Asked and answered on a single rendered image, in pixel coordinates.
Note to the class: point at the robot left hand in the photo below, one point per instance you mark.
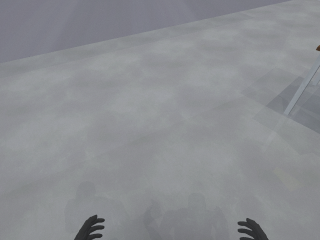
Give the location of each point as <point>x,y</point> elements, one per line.
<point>86,229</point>

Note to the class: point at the table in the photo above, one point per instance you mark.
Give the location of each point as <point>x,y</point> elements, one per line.
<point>305,83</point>

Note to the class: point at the robot right hand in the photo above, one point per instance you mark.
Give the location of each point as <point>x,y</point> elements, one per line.
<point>256,232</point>

